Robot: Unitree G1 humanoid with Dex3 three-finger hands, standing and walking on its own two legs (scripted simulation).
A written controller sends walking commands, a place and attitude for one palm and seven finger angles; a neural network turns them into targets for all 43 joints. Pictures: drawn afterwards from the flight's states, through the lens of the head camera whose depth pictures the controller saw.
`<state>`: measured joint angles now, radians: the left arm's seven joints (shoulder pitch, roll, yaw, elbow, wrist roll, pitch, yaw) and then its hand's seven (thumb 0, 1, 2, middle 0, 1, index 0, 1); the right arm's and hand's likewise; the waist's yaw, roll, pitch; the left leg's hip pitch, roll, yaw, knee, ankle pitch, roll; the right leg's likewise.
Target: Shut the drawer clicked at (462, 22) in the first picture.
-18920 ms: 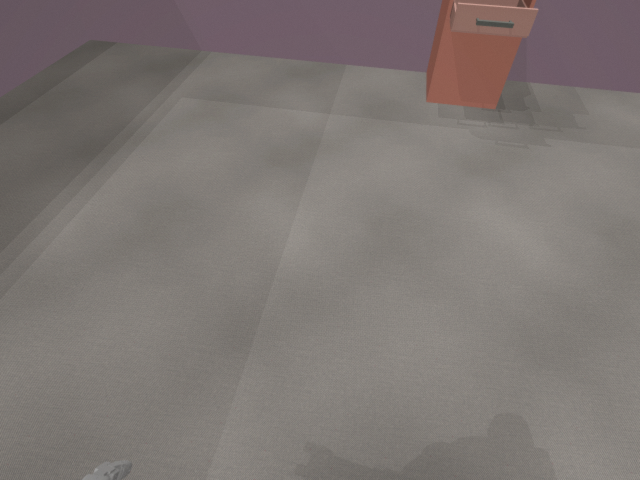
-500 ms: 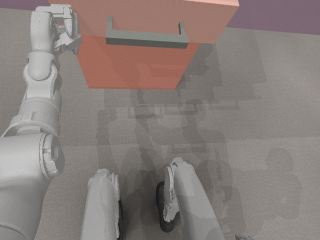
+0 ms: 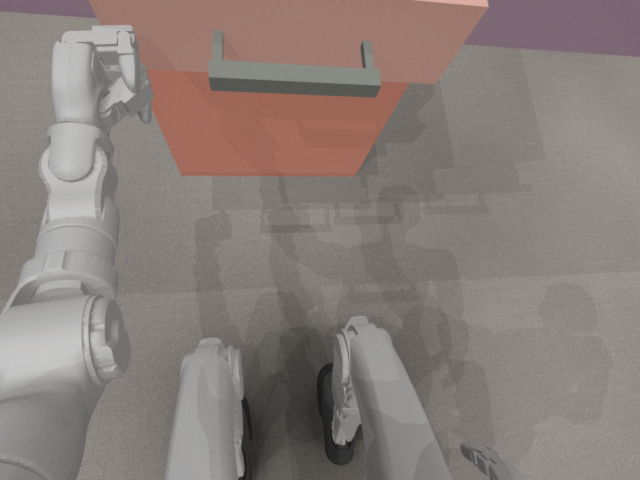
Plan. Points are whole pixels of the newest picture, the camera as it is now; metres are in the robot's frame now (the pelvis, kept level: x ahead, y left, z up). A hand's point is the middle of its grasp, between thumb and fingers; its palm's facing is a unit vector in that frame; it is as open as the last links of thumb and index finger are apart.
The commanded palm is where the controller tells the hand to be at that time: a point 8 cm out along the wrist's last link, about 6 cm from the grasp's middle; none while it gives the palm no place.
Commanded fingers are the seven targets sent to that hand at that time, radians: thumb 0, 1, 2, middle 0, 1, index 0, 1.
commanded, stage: push the drawer shut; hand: left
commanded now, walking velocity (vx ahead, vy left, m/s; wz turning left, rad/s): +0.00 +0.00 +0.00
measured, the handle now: (295, 63) +0.56 +0.00 +0.04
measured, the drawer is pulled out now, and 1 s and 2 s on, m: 0.10 0.00 0.00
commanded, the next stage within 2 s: pull the fist back off the drawer in 0.84 s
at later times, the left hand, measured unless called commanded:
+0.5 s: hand (151, 68) +0.58 +0.16 +0.01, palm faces +0.00 -1.00 -0.07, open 3.0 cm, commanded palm +0.58 +0.15 +0.01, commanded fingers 0.00 0.90 0.90 -1.40 -1.60 -1.40 -1.60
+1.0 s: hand (149, 18) +0.64 +0.16 +0.01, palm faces +0.02 -1.00 -0.06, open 3.1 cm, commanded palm +0.63 +0.13 +0.01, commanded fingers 0.00 0.90 0.90 -1.40 -1.60 -1.40 -1.60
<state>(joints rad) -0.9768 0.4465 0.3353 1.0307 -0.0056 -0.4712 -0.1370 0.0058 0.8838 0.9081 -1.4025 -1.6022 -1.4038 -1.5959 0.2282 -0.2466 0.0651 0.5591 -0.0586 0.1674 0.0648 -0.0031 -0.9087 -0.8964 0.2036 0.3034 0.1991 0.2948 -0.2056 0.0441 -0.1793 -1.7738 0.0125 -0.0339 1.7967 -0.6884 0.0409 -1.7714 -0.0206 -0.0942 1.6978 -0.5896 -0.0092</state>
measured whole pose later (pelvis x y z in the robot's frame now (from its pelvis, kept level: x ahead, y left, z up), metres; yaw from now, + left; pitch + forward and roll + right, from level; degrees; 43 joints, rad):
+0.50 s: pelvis -0.02 +0.00 -0.02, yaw -1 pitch +38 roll -7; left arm -1.20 0.57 0.33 1.19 0.07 -0.43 -0.10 -0.02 0.85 0.97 -1.40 -1.60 -1.40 -1.60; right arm 0.25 -0.26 0.09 0.58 -0.08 0.17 0.05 0.00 -0.91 -0.90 0.20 0.30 0.20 0.29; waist -0.27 0.04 -0.14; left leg -1.88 0.00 -0.06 1.87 -0.66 0.04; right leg -1.86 -0.03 -0.12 1.75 -0.57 -0.02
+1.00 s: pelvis -0.02 +0.01 -0.04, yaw -4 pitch +41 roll -10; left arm -1.50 0.81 0.35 1.32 0.20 -0.32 -0.10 0.01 0.81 0.94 -1.40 -1.60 -1.40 -1.60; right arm 0.36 -0.26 0.15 0.57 -0.10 0.14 0.07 -0.01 -0.91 -0.90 0.20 0.30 0.20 0.29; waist -0.42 0.05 -0.08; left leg -1.99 0.02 -0.07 1.91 -0.65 0.06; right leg -1.95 -0.02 -0.13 1.76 -0.53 0.00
